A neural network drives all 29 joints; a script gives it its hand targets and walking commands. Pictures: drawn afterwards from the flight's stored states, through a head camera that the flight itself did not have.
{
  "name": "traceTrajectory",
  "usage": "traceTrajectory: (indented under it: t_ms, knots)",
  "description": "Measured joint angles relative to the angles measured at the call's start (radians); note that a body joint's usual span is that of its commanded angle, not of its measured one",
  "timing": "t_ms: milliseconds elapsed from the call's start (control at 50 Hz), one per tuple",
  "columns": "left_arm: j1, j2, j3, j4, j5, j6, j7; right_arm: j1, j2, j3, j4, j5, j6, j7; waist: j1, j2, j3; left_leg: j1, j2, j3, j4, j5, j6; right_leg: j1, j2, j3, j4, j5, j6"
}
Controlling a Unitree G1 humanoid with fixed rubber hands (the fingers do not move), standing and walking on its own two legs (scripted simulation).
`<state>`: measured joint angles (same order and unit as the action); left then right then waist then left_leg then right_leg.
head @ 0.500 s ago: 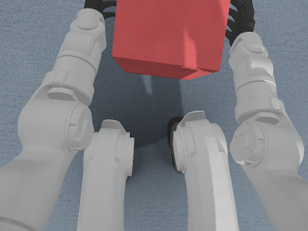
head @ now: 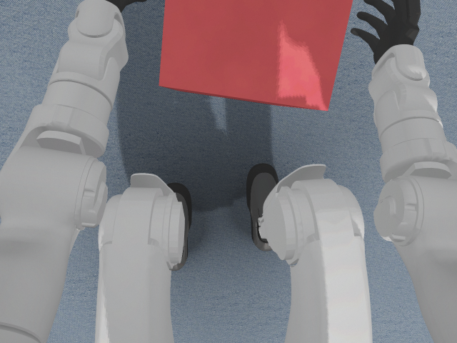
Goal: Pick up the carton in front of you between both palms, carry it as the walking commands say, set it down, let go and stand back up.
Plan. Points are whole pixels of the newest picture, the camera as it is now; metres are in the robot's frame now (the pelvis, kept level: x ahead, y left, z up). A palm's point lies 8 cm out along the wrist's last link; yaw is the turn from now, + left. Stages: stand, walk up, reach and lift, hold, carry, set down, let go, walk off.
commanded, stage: set down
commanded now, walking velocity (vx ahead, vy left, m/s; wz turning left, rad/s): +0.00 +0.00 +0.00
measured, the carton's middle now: (245, 33) +0.51 -0.06 -0.24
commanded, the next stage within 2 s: let go in 1.04 s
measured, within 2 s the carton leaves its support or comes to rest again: neither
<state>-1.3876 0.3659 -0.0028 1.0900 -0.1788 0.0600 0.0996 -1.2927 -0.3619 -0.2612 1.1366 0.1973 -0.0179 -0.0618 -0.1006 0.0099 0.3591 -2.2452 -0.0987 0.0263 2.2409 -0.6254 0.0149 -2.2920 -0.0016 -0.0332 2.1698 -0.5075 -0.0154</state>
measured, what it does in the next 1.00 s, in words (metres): rises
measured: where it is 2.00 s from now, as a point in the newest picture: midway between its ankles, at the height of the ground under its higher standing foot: (219, 231)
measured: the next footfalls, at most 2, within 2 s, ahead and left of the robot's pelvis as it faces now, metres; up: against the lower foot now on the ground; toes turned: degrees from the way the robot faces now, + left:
none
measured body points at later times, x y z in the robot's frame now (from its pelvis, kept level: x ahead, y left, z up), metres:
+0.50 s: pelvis +0.01 -0.01 +0.10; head +0.33 -0.03 +0.41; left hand +0.57 +0.12 -0.02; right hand +0.50 -0.27 -0.02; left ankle +0.10 +0.10 -0.33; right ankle +0.13 -0.11 -0.33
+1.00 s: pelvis +0.04 +0.00 +0.24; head +0.33 -0.02 +0.58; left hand +0.57 +0.12 +0.13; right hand +0.49 -0.28 +0.13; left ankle +0.10 +0.10 -0.33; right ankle +0.13 -0.11 -0.33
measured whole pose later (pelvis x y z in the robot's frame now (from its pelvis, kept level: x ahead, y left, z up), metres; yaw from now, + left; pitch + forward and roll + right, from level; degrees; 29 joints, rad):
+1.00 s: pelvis +0.04 +0.00 +0.24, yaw -1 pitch +46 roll +1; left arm -1.05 0.26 0.20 0.86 0.00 0.16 0.03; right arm -0.92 -0.23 -0.34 0.77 0.06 0.12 0.00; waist -0.10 0.03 -0.11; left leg -1.69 -0.08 -0.02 1.36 -0.46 0.01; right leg -1.74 0.04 0.01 1.32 -0.37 -0.01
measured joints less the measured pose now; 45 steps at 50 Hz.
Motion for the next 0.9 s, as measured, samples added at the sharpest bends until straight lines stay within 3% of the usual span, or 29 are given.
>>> traceTrajectory:
  t_ms: [120, 240, 440, 700, 900]
  knots:
    - [0.051, -0.005, 0.008, -0.128, -0.004, 0.031, 0.020, 0.045, 0.009, 0.048, -0.131, 0.056, 0.034, -0.020, 0.004, -0.005, -0.043, 0.006, 0.015, -0.004, -0.006, -0.007, -0.006, -0.006, 0.009, -0.006, -0.008, 0.007, -0.011]
    - [0.108, -0.027, 0.065, -0.195, 0.037, 0.093, 0.022, 0.123, 0.052, 0.037, -0.268, 0.014, 0.113, -0.037, -0.003, 0.009, -0.138, 0.071, 0.023, -0.004, -0.099, -0.006, -0.005, 0.052, 0.025, 0.005, -0.094, 0.009, -0.009]
    - [0.117, -0.056, 0.166, -0.078, 0.111, 0.083, -0.015, 0.170, 0.093, -0.010, -0.249, -0.066, 0.130, -0.018, -0.003, 0.022, -0.317, 0.146, 0.026, -0.008, -0.305, 0.033, -0.006, 0.128, 0.039, 0.025, -0.291, 0.039, -0.001]
    - [0.231, -0.068, 0.150, -0.237, 0.126, 0.134, -0.026, 0.270, 0.100, -0.049, -0.367, -0.077, 0.172, 0.016, -0.004, 0.016, -0.393, 0.278, 0.015, -0.031, -0.532, 0.079, -0.008, 0.272, 0.037, 0.029, -0.514, 0.067, 0.002]
    - [0.300, -0.097, 0.185, -0.231, 0.162, 0.121, -0.052, 0.339, 0.115, -0.070, -0.363, -0.108, 0.159, 0.056, 0.002, 0.024, -0.456, 0.455, 0.020, -0.041, -0.757, 0.127, -0.005, 0.451, 0.044, 0.042, -0.736, 0.110, 0.007]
